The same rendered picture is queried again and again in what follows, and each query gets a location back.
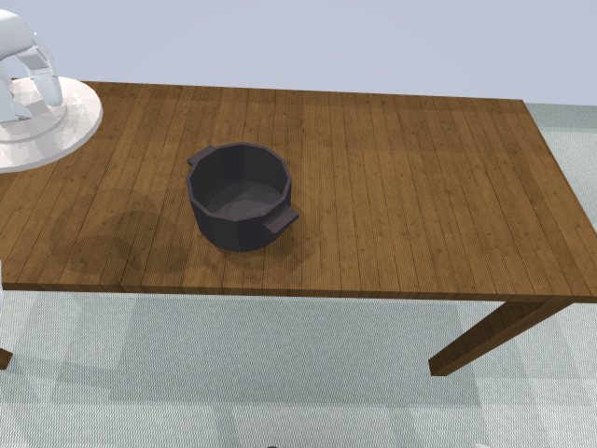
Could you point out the robot left hand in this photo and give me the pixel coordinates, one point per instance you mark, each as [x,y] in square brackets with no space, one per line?
[17,38]

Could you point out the table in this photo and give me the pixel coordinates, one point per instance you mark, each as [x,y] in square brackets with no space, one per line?
[409,197]

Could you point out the lid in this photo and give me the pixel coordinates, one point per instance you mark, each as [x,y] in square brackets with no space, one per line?
[52,135]

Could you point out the knob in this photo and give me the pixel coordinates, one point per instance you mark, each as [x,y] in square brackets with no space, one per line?
[24,93]

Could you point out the pot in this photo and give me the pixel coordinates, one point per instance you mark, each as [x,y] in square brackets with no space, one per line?
[240,194]

